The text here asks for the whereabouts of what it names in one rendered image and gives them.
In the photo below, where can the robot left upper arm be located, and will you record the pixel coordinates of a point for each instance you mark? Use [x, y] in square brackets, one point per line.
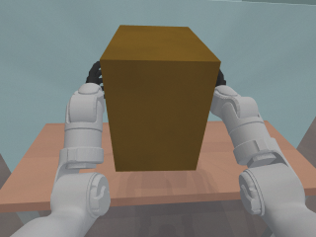
[77, 200]

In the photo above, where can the carton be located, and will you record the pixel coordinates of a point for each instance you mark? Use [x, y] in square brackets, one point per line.
[158, 83]

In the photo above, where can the robot right upper arm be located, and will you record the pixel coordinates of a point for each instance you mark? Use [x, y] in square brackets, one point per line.
[274, 193]

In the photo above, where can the left robot hand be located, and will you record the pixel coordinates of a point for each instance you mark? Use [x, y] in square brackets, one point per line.
[94, 75]

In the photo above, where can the table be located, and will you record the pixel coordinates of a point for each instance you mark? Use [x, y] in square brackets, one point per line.
[28, 189]

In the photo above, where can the right robot hand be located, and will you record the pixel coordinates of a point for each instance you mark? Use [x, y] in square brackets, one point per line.
[220, 79]

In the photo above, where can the right robot forearm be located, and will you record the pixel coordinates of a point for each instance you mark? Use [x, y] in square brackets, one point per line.
[253, 146]

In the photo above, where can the left robot forearm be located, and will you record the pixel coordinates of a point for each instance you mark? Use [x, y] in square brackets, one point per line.
[82, 148]

